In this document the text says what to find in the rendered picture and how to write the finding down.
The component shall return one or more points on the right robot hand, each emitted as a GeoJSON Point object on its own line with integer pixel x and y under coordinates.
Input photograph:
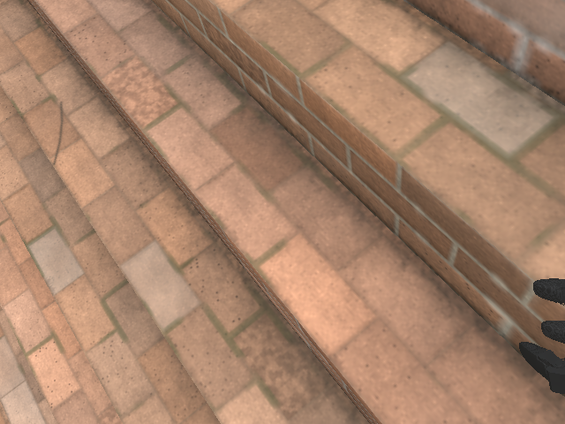
{"type": "Point", "coordinates": [542, 360]}

